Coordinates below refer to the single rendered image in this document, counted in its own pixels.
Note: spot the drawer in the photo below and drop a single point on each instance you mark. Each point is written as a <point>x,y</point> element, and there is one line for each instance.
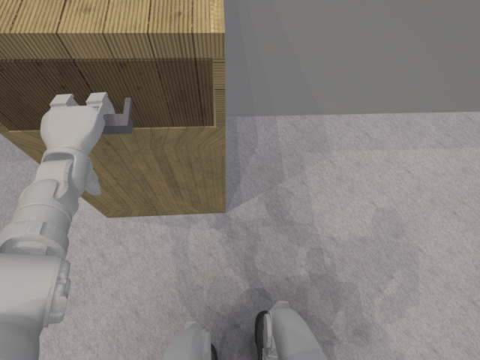
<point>166,92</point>

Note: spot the right robot shin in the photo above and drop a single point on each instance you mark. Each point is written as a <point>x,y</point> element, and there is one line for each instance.
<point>266,353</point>

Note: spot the handle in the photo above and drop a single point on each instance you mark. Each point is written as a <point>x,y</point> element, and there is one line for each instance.
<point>119,123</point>

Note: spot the robot left forearm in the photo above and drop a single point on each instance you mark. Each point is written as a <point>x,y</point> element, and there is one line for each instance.
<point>41,221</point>

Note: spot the robot left thigh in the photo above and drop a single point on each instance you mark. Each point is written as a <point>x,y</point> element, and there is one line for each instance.
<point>189,344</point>

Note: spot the cabinet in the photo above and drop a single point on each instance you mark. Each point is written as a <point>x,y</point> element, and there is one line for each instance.
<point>152,171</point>

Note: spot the left robot hand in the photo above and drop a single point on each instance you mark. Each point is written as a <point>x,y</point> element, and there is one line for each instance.
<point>67,124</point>

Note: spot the left robot upper arm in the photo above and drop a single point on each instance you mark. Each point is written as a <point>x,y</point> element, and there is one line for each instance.
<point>33,294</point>

